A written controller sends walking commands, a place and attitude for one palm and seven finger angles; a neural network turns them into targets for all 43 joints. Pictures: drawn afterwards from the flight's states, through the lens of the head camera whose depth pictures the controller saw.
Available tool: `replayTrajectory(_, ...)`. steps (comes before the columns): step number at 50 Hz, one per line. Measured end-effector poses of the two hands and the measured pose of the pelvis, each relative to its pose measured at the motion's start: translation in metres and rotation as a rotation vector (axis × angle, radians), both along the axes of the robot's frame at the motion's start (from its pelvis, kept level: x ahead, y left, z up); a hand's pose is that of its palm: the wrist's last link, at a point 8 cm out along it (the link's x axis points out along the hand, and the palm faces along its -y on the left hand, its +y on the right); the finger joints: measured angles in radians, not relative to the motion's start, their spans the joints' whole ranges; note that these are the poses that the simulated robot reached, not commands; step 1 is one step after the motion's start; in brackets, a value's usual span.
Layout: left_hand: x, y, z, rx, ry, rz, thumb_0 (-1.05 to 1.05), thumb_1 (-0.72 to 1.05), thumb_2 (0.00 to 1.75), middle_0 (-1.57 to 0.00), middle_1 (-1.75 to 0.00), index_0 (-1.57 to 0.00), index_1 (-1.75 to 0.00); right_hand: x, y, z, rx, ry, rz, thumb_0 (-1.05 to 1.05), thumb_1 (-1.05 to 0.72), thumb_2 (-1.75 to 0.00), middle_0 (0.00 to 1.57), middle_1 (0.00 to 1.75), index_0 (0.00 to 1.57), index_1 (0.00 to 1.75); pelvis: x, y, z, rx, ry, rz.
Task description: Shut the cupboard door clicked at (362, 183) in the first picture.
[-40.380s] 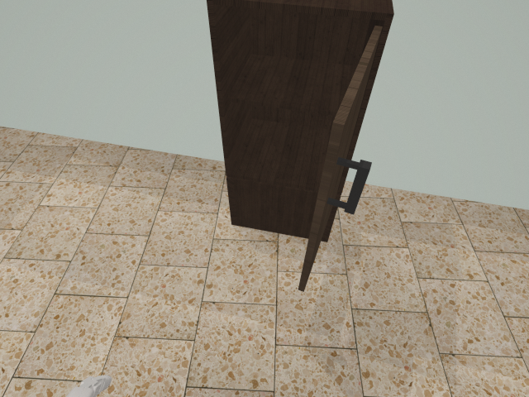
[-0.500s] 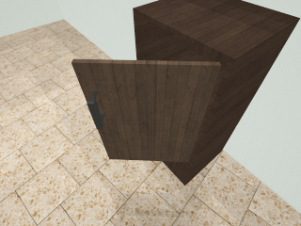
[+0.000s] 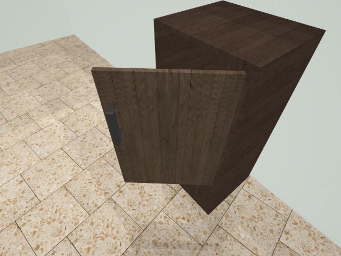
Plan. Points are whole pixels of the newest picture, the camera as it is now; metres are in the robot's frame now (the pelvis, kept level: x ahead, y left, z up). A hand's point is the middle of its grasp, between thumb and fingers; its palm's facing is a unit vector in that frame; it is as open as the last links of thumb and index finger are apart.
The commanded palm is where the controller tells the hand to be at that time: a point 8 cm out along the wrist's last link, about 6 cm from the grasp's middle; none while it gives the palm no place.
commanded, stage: come to a stop and stand still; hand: left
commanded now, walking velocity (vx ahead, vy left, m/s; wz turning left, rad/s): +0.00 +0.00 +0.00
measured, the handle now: (115, 123) +0.49 +0.20 +0.02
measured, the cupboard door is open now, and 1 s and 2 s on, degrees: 48 48 48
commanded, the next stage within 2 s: look again from close up in 0.44 s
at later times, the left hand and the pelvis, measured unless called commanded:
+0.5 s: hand out of the picture +0.02 +0.26 -0.14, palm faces -0.02 -0.94 -0.35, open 7.4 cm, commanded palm none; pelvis -0.03 +0.01 +0.01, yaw +2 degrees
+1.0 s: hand out of the picture +0.10 +0.25 -0.14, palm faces -0.02 -0.95 -0.31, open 7.4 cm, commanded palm none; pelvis +0.01 +0.01 +0.01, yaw +2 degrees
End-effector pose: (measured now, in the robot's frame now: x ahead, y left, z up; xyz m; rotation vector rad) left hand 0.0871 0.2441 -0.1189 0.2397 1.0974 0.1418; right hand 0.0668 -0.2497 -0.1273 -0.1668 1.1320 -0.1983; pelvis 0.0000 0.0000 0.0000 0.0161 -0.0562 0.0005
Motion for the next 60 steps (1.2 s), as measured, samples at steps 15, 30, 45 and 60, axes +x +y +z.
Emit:
replayTrajectory(15,-0.060,0.063,0.021,0.126,0.070,0.023,0.01,0.90,0.90,-0.20,-0.30,-0.20,-0.30,-0.023,-0.045,0.017,-0.111,0.034,0.078,0.01,-0.90,-0.89,0.20,0.30,0.20,0.30,-0.034,0.006,0.005,-0.002,0.011,0.020)
replayTrajectory(30,-0.055,0.055,0.008,0.069,0.138,0.024,0.01,0.90,0.90,-0.20,-0.30,-0.20,-0.30,-0.029,-0.029,0.013,-0.086,0.137,0.078,0.01,-0.90,-0.89,0.20,0.30,0.20,0.30,-0.017,0.012,0.009,-0.003,0.025,0.031)
replayTrajectory(45,0.002,0.048,0.009,0.050,0.063,0.001,0.01,0.90,0.90,-0.20,-0.30,-0.20,-0.30,0.031,-0.019,0.023,-0.088,0.055,0.091,0.01,-0.90,-0.89,0.20,0.30,0.20,0.30,0.004,0.013,0.013,-0.010,0.024,0.027)
replayTrajectory(60,0.013,0.065,0.019,0.044,-0.022,0.110,0.01,0.90,0.90,-0.20,-0.30,-0.20,-0.30,0.049,-0.027,0.034,-0.141,-0.005,0.090,0.01,-0.90,-0.89,0.20,0.30,0.20,0.30,0.010,0.013,0.012,-0.010,0.009,0.037)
